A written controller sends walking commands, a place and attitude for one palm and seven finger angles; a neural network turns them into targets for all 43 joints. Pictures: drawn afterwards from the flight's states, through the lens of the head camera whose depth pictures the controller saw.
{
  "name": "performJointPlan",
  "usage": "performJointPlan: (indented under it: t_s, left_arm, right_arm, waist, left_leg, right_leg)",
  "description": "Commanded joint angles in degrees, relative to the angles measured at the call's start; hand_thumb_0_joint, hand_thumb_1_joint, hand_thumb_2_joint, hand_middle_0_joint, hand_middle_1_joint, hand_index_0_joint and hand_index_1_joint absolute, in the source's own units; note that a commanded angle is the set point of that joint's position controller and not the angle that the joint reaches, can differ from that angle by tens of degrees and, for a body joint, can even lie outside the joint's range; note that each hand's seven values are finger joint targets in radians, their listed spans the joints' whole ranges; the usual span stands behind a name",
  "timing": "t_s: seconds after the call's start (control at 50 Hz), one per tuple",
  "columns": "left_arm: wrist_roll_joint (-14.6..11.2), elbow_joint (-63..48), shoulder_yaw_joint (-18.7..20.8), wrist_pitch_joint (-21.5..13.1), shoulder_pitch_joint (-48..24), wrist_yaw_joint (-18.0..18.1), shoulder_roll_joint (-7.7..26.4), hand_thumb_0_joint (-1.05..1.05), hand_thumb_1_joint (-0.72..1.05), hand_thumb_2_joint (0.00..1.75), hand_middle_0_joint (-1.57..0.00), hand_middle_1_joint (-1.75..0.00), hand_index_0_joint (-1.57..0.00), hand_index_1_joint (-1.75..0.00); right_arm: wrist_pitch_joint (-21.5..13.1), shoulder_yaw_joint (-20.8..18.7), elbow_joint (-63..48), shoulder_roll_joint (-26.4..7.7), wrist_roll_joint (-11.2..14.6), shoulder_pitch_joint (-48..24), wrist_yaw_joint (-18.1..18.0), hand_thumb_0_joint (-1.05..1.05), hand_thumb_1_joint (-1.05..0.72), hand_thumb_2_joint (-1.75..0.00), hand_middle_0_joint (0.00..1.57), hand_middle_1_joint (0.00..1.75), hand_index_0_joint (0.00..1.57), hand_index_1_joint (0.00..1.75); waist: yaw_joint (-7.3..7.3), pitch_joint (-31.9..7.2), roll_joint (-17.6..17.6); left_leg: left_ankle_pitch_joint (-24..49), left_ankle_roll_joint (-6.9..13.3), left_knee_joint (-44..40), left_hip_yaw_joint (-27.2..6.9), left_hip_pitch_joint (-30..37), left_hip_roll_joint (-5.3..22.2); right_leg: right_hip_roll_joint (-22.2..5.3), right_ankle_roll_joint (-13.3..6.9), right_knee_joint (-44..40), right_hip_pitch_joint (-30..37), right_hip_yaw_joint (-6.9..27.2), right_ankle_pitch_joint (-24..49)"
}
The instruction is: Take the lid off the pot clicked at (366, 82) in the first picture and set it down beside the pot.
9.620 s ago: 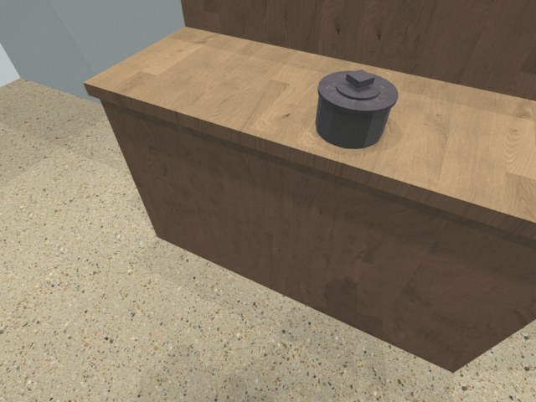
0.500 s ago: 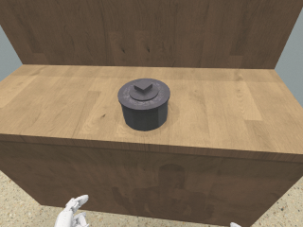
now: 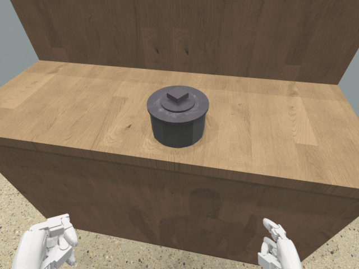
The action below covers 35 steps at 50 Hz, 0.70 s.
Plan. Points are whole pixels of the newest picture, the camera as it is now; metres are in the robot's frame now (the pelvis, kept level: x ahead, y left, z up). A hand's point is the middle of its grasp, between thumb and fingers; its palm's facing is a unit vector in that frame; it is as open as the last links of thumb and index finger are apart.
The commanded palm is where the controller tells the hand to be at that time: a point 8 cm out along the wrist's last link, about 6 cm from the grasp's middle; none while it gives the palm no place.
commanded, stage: raise the hand higher, near the body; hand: left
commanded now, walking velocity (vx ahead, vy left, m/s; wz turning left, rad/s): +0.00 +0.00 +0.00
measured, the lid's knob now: (177, 94) +0.51 +0.07 +0.14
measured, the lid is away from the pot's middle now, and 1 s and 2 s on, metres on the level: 0.00 0.00 0.00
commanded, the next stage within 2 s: reach forward and open the fingers in 0.80 s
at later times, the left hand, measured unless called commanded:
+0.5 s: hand (61, 216) +0.17 +0.24 +0.11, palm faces +0.30 -0.85 -0.43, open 3.1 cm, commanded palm +0.12 +0.27 +0.14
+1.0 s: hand (56, 183) +0.20 +0.24 +0.17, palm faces +0.35 -0.59 -0.73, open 3.1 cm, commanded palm +0.15 +0.27 +0.20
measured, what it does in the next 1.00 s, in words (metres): stands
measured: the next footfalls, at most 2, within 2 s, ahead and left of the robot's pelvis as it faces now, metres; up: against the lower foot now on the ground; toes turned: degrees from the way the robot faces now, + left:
none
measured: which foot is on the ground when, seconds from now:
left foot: down 0.00-1.00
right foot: down 0.00-1.00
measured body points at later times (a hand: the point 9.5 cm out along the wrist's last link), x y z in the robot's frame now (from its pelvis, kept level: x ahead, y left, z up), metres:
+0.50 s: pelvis +0.02 +0.01 +0.00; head +0.00 -0.01 +0.45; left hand +0.15 +0.28 +0.14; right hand +0.22 -0.21 -0.06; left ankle +0.03 +0.11 -0.74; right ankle -0.02 -0.09 -0.74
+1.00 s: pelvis +0.01 +0.01 +0.00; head +0.00 -0.02 +0.45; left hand +0.17 +0.27 +0.21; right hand +0.20 -0.21 -0.09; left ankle +0.03 +0.11 -0.74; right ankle -0.02 -0.09 -0.74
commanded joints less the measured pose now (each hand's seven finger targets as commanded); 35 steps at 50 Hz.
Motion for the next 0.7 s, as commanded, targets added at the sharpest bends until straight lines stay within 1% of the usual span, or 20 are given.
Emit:
performJointPlan:
  t_s: [0.0,0.04,0.06,0.08,0.1,0.12,0.22,0.26,0.28,0.32,0.36,0.38,0.46,0.48,0.54,0.56,0.58,0.62,0.66,0.68]
  left_arm:
    - [-0.1,-16.77,8.31,-4.16,0.54,0.71,10.65,0.0,0.9,0.9,-1.3,-1.5,-1.3,-1.5]
    - [0.09,-17.07,7.9,-4.14,1.35,0.81,9.65,0.0,0.9,0.9,-1.3,-1.5,-1.3,-1.5]
    - [0.27,-16.25,9.29,-4.0,3.42,0.94,10.49,0.0,0.9,0.9,-1.3,-1.5,-1.3,-1.5]
    - [0.24,-16.12,6.83,-4.08,4.56,0.53,7.87,0.0,0.9,0.9,-1.3,-1.5,-1.3,-1.5]
    - [0.25,-16.17,7.27,-4.12,4.28,0.46,8.41,0.0,0.9,0.9,-1.3,-1.5,-1.3,-1.5]
    - [0.37,-17.37,6.31,-4.32,4.12,0.28,7.71,0.0,0.9,0.9,-1.3,-1.5,-1.3,-1.5]
    - [0.35,-21.08,10.65,-5.1,1.65,1.49,11.9,0.0,0.9,0.9,-1.3,-1.5,-1.3,-1.5]
    - [0.37,-22.05,12.31,-5.2,2.26,1.85,13.2,0.0,0.9,0.9,-1.3,-1.5,-1.3,-1.5]
    - [0.43,-23.38,9.83,-5.53,2.84,1.56,10.57,0.0,0.9,0.9,-1.3,-1.5,-1.3,-1.5]
    - [0.44,-23.52,8.07,-5.38,3.29,1.26,8.84,0.0,0.9,0.9,-1.3,-1.5,-1.3,-1.5]
    - [0.43,-24.02,9.18,-5.11,3.13,1.36,9.97,0.0,0.9,0.9,-1.3,-1.5,-1.3,-1.5]
    - [0.46,-25.67,8.14,-5.46,1.22,1.27,9.43,0.0,0.9,0.9,-1.3,-1.5,-1.3,-1.5]
    - [-0.08,-25.35,13.94,-5.42,-0.91,2.11,14.04,0.0,0.9,0.9,-1.3,-1.5,-1.3,-1.5]
    - [-0.12,-25.93,12.08,-5.76,-1.77,1.82,12.04,0.0,0.9,0.9,-1.3,-1.5,-1.3,-1.5]
    - [-0.22,-26.71,10.05,-5.88,-2.89,1.47,10.37,0.0,0.9,0.9,-1.3,-1.5,-1.3,-1.5]
    - [-0.2,-26.98,11.14,-5.79,-2.55,1.52,11.24,0.0,0.9,0.9,-1.3,-1.5,-1.3,-1.5]
    - [-0.27,-28.46,10.07,-6.07,-3.49,1.38,10.48,0.0,0.9,0.9,-1.3,-1.5,-1.3,-1.5]
    - [-0.38,-28.76,11.51,-6.16,-4.48,1.62,11.73,0.0,0.9,0.9,-1.3,-1.5,-1.3,-1.5]
    - [-0.69,-28.16,14.97,-6.07,-5.56,2.06,14.57,0.0,0.9,0.9,-1.3,-1.5,-1.3,-1.5]
    - [-0.66,-29.68,13.98,-6.65,-6.64,1.98,13.5,0.0,0.9,0.9,-1.3,-1.5,-1.3,-1.5]
  right_arm:
    - [-3.89,-2.79,-9.89,-5.92,-0.03,-8.84,-0.88,0.0,-0.9,-0.9,0.2,0.3,0.2,0.3]
    - [-4.0,-2.76,-9.4,-5.66,-0.12,-8.81,-0.95,0.0,-0.9,-0.9,0.2,0.3,0.2,0.3]
    - [-4.07,-3.04,-8.96,-5.75,0.0,-9.19,-0.71,0.0,-0.9,-0.9,0.2,0.3,0.2,0.3]
    - [-4.09,-2.76,-8.96,-5.28,-0.03,-9.01,-0.54,0.0,-0.9,-0.9,0.2,0.3,0.2,0.3]
    - [-4.0,-3.05,-8.88,-5.58,0.19,-9.09,-0.58,0.0,-0.9,-0.9,0.2,0.3,0.2,0.3]
    - [-4.06,-3.03,-9.05,-5.74,0.14,-9.03,-0.53,0.0,-0.9,-0.9,0.2,0.3,0.2,0.3]
    - [-4.56,-3.11,-8.95,-5.81,0.18,-8.66,-1.02,0.0,-0.9,-0.9,0.2,0.3,0.2,0.3]
    - [-4.57,-3.22,-9.02,-5.98,0.31,-8.86,-1.04,0.0,-0.9,-0.9,0.2,0.3,0.2,0.3]
    - [-4.77,-2.93,-9.27,-5.39,0.29,-8.61,-0.94,0.0,-0.9,-0.9,0.2,0.3,0.2,0.3]
    - [-4.72,-2.98,-9.04,-5.56,0.32,-8.29,-0.67,0.0,-0.9,-0.9,0.2,0.3,0.2,0.3]
    - [-4.64,-3.16,-8.8,-5.9,0.37,-8.39,-0.2,0.0,-0.9,-0.9,0.2,0.3,0.2,0.3]
    - [-4.71,-2.85,-9.17,-5.81,0.34,-8.01,-0.13,0.0,-0.9,-0.9,0.2,0.3,0.2,0.3]
    - [-3.86,-3.02,-9.08,-6.06,0.47,-8.35,-0.63,0.0,-0.9,-0.9,0.2,0.3,0.2,0.3]
    - [-3.91,-2.55,-9.44,-5.41,0.32,-8.52,-0.62,0.0,-0.9,-0.9,0.2,0.3,0.2,0.3]
    - [-3.92,-2.4,-9.49,-5.59,0.32,-7.99,-0.39,0.0,-0.9,-0.9,0.2,0.3,0.2,0.3]
    - [-3.99,-2.58,-9.31,-5.93,0.42,-8.32,-0.13,0.0,-0.9,-0.9,0.2,0.3,0.2,0.3]
    - [-4.09,-2.24,-9.58,-5.78,0.27,-7.89,0.04,0.0,-0.9,-0.9,0.2,0.3,0.2,0.3]
    - [-3.89,-2.36,-9.66,-5.98,0.27,-7.9,-0.03,0.0,-0.9,-0.9,0.2,0.3,0.2,0.3]
    - [-3.69,-2.5,-9.2,-6.2,0.34,-8.41,-0.1,0.0,-0.9,-0.9,0.2,0.3,0.2,0.3]
    - [-3.82,-2.09,-9.57,-5.79,0.13,-8.05,-0.03,0.0,-0.9,-0.9,0.2,0.3,0.2,0.3]
  waist:
    - [0.21,-1.86,-2.06]
    - [0.09,-1.63,-0.85]
    - [0.46,-1.93,-0.72]
    - [0.03,-1.53,-1.45]
    - [0.09,-0.95,-2.76]
    - [-0.03,-0.85,-1.1]
    - [0.29,-2.09,-2.42]
    - [0.55,-2.46,-1.54]
    - [0.22,-3.13,0.24]
    - [0.03,-2.92,0.78]
    - [0.11,-2.79,1.34]
    - [-0.32,-3.06,0.83]
    - [0.35,-1.75,-0.84]
    - [0.07,-1.56,-1.02]
    - [-0.19,-2.09,1.55]
    - [-0.05,-2.02,2.03]
    - [-0.3,-3.26,2.19]
    - [-0.09,-3.11,0.93]
    - [0.21,-2.81,0.99]
    - [0.08,-3.98,1.25]
  left_leg:
    - [6.41,1.02,-3.65,0.34,5.54,1.18]
    - [7.83,0.93,-3.67,0.32,5.95,1.26]
    - [8.53,0.78,-3.18,0.49,5.87,1.33]
    - [8.71,0.93,-3.42,0.38,5.7,1.24]
    - [8.78,0.9,-3.45,0.46,5.76,1.59]
    - [8.67,0.9,-3.62,0.47,5.79,1.51]
    - [8.0,0.86,-3.61,0.17,6.02,1.57]
    - [8.76,0.78,-3.12,0.28,6.49,1.63]
    - [9.43,0.73,-3.17,0.37,6.96,1.62]
    - [11.44,0.74,-3.02,0.37,7.48,1.88]
    - [12.13,0.57,-2.46,0.16,7.1,1.96]
    - [11.96,0.54,-2.81,-0.11,7.13,1.98]
    - [11.39,0.5,-2.58,-0.05,6.57,1.9]
    - [11.41,0.53,-2.72,0.0,6.62,1.86]
    - [11.12,0.54,-2.98,-0.17,7.66,2.05]
    - [11.14,0.5,-2.39,-0.01,7.65,2.05]
    - [11.97,0.41,-2.65,-0.38,7.81,2.1]
    - [12.23,0.37,-2.62,-0.27,7.87,2.24]
    - [11.25,0.3,-2.37,-0.24,7.47,2.15]
    - [11.72,0.2,-2.59,-0.47,7.46,2.03]
  right_leg:
    - [-2.59,1.36,-6.37,-6.75,1.22,4.89]
    - [-2.57,1.39,-6.01,-6.72,1.2,6.33]
    - [-2.38,1.37,-5.95,-6.71,1.12,7.0]
    - [-2.48,1.38,-5.67,-6.62,0.74,7.21]
    - [-2.45,1.49,-5.65,-7.0,0.82,7.18]
    - [-2.46,1.51,-5.49,-7.0,0.73,6.95]
    - [-2.5,1.62,-5.78,-6.84,0.97,5.95]
    - [-2.33,1.51,-5.75,-7.1,1.26,6.96]
    - [-2.58,1.45,-5.05,-6.68,0.99,7.53]
    - [-2.52,1.49,-4.34,-6.65,0.69,9.46]
    - [-2.26,1.39,-4.04,-6.77,0.76,10.34]
    - [-2.41,1.39,-3.91,-6.52,0.52,10.0]
    - [-2.11,1.25,-4.73,-6.91,1.13,10.59]
    - [-2.38,1.25,-4.63,-6.83,0.88,10.45]
    - [-2.51,1.35,-4.31,-7.03,0.72,9.56]
    - [-2.18,1.23,-4.35,-7.49,1.05,9.96]
    - [-2.43,1.15,-3.97,-6.51,0.81,10.28]
    - [-2.35,1.28,-4.13,-6.45,0.82,10.69]
    - [-2.19,1.16,-4.42,-6.72,1.19,10.48]
    - [-2.46,1.05,-4.09,-5.81,0.92,10.63]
